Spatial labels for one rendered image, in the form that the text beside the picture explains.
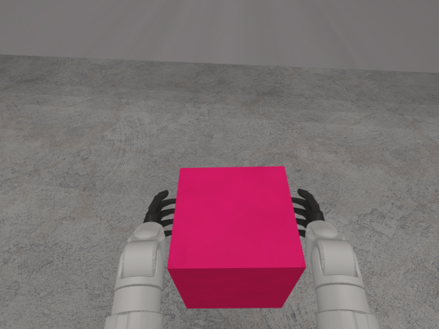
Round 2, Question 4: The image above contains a left robot hand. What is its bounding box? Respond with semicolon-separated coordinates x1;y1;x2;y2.
143;190;176;237

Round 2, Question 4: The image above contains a carton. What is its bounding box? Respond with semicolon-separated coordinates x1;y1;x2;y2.
167;166;306;308

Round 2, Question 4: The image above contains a left robot forearm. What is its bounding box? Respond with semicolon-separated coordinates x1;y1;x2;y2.
104;222;166;329

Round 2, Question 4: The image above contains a right robot forearm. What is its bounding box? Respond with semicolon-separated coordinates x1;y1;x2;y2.
305;220;379;329

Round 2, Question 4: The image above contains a right robot hand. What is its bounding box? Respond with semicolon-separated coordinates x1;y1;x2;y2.
292;188;325;238

